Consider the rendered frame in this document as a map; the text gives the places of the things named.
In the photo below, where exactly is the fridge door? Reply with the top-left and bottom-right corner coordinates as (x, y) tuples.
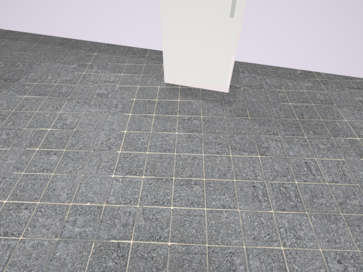
(161, 0), (244, 87)

